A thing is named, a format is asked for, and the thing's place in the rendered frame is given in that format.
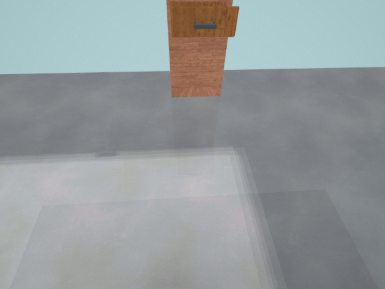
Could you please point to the cabinet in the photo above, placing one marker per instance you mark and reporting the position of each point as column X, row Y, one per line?
column 196, row 63

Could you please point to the drawer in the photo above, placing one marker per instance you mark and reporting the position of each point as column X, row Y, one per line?
column 185, row 13

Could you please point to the handle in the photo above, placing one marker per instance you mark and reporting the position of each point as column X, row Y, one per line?
column 205, row 25

